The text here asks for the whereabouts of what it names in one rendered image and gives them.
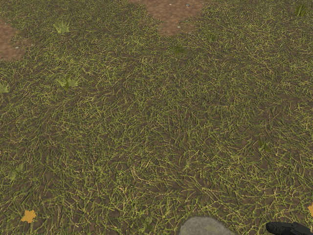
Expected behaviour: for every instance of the robot right hand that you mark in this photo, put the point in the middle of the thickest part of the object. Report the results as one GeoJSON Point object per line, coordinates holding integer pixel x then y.
{"type": "Point", "coordinates": [286, 228]}

